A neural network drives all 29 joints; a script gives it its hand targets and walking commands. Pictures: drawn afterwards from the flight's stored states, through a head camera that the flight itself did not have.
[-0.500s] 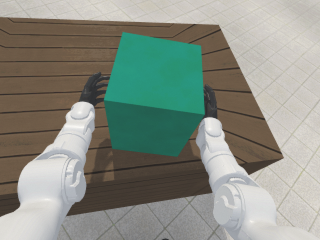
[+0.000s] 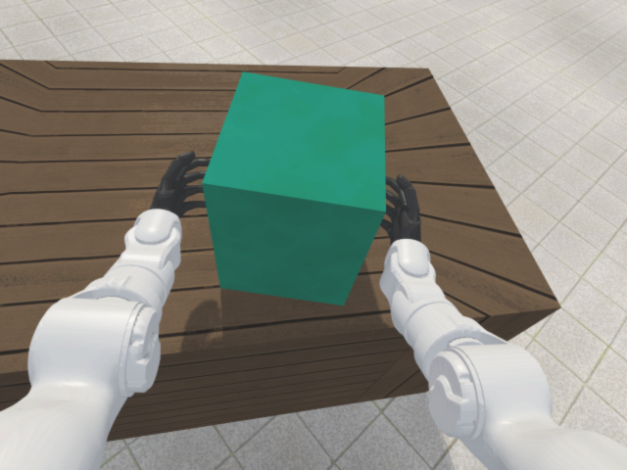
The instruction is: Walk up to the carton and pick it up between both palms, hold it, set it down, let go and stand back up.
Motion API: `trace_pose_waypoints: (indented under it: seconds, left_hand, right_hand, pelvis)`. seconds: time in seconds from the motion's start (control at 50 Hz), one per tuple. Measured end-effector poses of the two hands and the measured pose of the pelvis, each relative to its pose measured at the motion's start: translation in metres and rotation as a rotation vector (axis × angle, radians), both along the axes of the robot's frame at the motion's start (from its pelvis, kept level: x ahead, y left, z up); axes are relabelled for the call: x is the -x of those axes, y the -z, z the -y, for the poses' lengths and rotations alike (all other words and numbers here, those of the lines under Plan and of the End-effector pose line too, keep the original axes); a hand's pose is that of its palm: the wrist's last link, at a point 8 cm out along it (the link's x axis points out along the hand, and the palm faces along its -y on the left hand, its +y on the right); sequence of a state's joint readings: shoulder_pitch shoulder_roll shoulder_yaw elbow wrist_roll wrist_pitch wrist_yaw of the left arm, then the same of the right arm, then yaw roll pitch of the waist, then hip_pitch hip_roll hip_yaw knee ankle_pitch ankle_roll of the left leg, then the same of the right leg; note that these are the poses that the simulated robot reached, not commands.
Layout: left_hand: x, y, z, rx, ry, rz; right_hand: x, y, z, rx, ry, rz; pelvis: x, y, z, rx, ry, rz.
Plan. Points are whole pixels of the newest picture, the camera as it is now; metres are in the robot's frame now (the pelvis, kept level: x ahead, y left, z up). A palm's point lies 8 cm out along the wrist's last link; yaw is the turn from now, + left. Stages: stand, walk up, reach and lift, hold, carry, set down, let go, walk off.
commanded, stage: set down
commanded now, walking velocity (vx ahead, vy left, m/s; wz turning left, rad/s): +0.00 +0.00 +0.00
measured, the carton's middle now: (297, 197) +0.49 -0.03 +0.02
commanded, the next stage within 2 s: none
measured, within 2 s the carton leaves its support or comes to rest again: neither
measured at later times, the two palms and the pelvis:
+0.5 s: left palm (154, 233) +0.41 +0.15 +0.06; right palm (409, 272) +0.34 -0.16 +0.04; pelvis -0.03 +0.00 +0.00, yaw +0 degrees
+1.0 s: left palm (124, 270) +0.36 +0.18 +0.06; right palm (419, 311) +0.29 -0.16 +0.03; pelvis -0.04 +0.00 +0.00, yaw +0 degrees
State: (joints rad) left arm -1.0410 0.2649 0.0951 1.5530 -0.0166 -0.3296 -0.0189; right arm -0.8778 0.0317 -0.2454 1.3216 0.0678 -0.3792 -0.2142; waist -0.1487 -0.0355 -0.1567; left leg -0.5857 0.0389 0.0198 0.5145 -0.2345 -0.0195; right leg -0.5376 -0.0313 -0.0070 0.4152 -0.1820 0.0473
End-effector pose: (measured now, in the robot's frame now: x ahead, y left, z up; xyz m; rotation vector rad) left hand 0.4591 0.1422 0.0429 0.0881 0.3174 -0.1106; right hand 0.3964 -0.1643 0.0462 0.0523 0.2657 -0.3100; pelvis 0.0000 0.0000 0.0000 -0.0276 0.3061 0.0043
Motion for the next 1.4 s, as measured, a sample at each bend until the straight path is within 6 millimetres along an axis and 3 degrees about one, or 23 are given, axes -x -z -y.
trace_pose_waypoints:
  seconds: [0.14, 0.32, 0.48, 0.68, 0.78, 0.98, 1.28, 1.4]
  left_hand:
    - [0.022, -0.014, -0.001, 0.009, -0.003, 0.029]
    - [0.043, -0.017, -0.005, 0.015, -0.018, 0.018]
    - [0.046, -0.017, -0.009, 0.016, -0.018, 0.025]
    - [0.069, 0.006, -0.029, 0.029, -0.031, 0.016]
    - [0.08, 0.009, -0.035, 0.035, -0.034, 0.019]
    - [0.092, -0.012, -0.038, 0.06, -0.012, 0.06]
    - [0.154, -0.007, -0.072, 0.066, -0.06, 0.045]
    - [0.173, -0.007, -0.076, 0.064, -0.061, 0.051]
  right_hand:
    - [0.023, -0.007, 0.001, -0.008, 0.017, 0.019]
    - [0.042, -0.009, 0.0, -0.014, 0.018, -0.02]
    - [0.05, 0.004, -0.004, 0.009, 0.001, -0.057]
    - [0.077, 0.03, -0.002, 0.0, 0.037, -0.037]
    - [0.082, 0.026, -0.003, -0.006, 0.042, -0.004]
    - [0.1, 0.015, -0.003, -0.002, 0.06, 0.033]
    - [0.144, 0.017, -0.003, -0.015, 0.08, 0.054]
    - [0.157, 0.013, 0.003, -0.003, 0.09, 0.063]
  pelvis:
    - [0.019, 0.001, 0.001, -0.001, -0.002, 0.034]
    - [0.033, 0.003, 0.0, 0.0, -0.003, 0.066]
    - [0.034, 0.004, 0.0, 0.0, -0.003, 0.069]
    - [0.034, 0.004, 0.0, 0.001, -0.003, 0.07]
    - [0.035, 0.003, 0.0, 0.001, -0.003, 0.082]
    - [0.039, 0.001, -0.002, 0.002, -0.005, 0.164]
    - [0.041, -0.004, -0.003, 0.001, -0.009, 0.323]
    - [0.037, -0.006, -0.002, -0.001, -0.009, 0.354]
